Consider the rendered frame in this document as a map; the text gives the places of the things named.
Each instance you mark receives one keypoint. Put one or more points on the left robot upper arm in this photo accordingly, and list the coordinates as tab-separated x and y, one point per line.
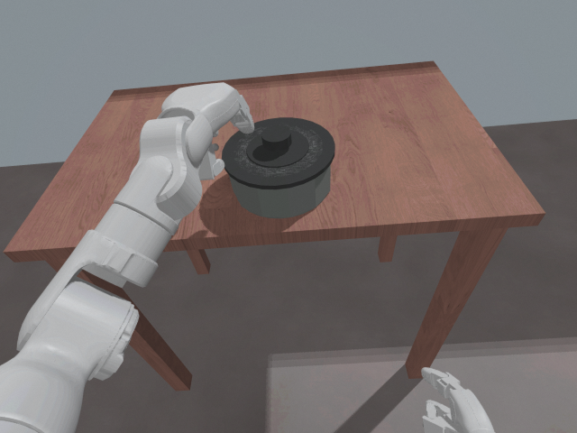
83	335

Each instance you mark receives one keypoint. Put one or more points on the right robot hand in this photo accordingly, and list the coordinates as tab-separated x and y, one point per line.
465	413

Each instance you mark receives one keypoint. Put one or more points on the pot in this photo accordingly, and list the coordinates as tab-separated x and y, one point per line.
283	203

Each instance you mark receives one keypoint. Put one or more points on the lid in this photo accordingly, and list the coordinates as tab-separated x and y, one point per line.
309	155

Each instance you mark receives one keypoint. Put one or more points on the left robot hand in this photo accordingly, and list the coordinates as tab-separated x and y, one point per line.
219	103

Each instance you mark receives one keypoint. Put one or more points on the knob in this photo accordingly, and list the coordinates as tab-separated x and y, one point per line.
276	138

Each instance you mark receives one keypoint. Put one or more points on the table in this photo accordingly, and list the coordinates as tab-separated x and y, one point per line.
410	158

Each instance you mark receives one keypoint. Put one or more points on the robot left forearm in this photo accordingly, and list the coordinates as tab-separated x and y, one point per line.
163	187

